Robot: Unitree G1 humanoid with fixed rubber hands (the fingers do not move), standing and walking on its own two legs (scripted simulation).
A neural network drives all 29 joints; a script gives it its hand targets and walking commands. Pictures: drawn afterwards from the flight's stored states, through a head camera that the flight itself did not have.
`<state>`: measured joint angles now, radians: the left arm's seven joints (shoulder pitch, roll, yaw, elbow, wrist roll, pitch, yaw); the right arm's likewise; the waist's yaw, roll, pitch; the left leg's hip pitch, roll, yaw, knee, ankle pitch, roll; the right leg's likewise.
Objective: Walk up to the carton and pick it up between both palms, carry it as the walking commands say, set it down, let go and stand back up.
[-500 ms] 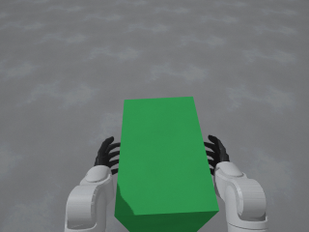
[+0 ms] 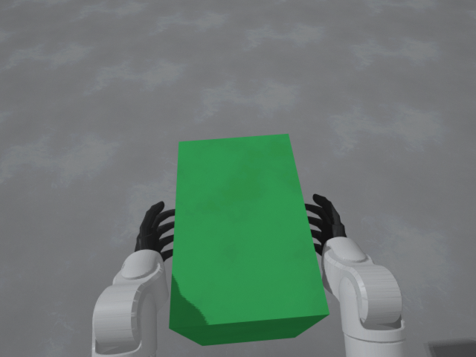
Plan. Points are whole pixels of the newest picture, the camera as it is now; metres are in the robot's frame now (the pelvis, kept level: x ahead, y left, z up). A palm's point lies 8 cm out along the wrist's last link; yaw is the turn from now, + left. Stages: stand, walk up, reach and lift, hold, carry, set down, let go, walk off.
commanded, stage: carry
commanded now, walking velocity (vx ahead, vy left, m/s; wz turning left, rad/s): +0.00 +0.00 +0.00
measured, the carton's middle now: (241, 248) +0.29 +0.00 +0.00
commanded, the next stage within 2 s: none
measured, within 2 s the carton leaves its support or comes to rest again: neither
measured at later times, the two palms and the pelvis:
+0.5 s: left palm (182, 185) +0.40 +0.10 +0.05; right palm (330, 180) +0.39 -0.17 +0.04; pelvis +0.13 -0.03 -0.03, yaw -1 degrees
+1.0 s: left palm (198, 148) +0.48 +0.07 +0.05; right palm (333, 145) +0.47 -0.20 +0.05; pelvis +0.22 -0.05 -0.02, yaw -3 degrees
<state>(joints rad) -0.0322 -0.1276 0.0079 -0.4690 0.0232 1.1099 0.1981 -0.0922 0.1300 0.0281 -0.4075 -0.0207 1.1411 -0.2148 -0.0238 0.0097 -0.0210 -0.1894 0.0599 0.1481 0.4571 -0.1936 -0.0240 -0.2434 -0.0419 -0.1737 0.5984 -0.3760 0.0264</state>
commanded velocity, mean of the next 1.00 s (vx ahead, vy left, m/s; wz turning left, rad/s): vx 0.00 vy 0.00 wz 0.00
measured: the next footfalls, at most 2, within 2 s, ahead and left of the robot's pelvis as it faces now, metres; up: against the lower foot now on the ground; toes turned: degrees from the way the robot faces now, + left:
right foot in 0.02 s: -0.01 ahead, -0.08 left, +0.00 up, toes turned -9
left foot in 0.30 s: +0.17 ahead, +0.10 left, +0.00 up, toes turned +7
